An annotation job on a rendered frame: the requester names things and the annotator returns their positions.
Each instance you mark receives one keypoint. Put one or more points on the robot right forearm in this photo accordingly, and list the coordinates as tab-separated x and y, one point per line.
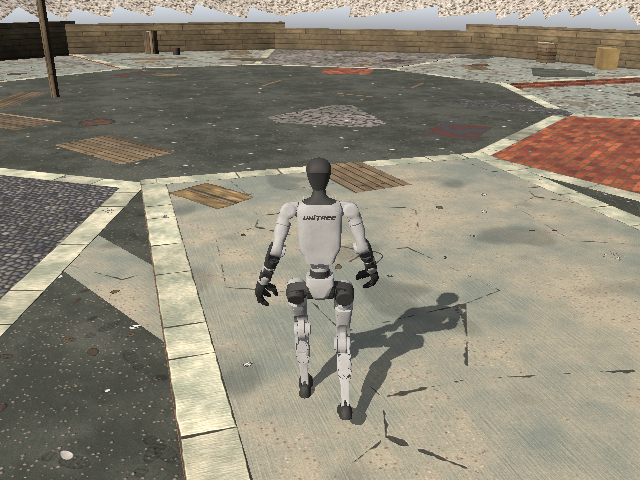
369	260

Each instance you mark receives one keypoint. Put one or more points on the robot left hand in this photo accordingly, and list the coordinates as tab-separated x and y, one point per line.
260	291

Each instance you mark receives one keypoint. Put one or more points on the robot right upper arm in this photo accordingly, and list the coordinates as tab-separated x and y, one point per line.
350	210

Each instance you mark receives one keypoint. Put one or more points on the robot left upper arm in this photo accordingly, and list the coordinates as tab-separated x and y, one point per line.
287	211

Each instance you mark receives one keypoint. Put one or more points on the humanoid robot torso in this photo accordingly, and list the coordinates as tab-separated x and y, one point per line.
319	235

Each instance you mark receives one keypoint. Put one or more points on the left robot thigh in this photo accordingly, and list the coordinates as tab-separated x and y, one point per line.
297	298

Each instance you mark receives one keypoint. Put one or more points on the robot right hand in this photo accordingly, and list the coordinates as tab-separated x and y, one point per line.
363	274

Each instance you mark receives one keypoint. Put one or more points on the robot left forearm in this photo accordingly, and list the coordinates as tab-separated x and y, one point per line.
268	268

